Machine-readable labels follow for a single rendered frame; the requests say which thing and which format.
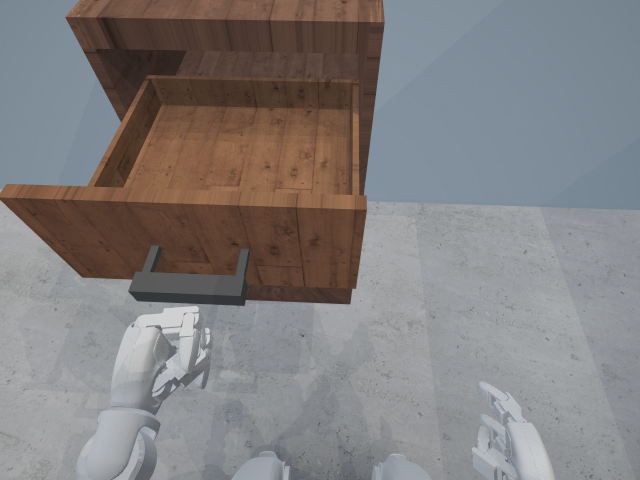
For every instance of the robot right hand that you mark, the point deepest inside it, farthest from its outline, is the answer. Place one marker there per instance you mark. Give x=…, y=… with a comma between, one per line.
x=520, y=453

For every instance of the cabinet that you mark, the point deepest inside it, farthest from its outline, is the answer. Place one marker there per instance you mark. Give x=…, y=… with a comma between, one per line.
x=126, y=40

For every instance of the drawer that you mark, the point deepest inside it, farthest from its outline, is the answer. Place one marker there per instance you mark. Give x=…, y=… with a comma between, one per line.
x=206, y=166

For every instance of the right robot thigh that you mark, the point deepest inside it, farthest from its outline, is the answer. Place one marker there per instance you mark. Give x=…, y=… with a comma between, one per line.
x=399, y=470

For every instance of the robot thigh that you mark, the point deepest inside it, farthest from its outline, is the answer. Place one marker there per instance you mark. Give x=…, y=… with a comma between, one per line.
x=263, y=468
x=399, y=470

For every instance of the robot left forearm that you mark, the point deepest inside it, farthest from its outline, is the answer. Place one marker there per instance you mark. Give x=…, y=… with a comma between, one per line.
x=123, y=447

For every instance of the handle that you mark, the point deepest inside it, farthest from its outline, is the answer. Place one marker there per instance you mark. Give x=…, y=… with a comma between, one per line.
x=151, y=286

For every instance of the robot left hand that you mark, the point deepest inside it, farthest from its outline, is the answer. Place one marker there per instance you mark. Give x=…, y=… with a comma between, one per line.
x=177, y=339

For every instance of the left robot thigh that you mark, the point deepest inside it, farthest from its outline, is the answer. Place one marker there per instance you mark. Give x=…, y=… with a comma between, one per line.
x=263, y=468

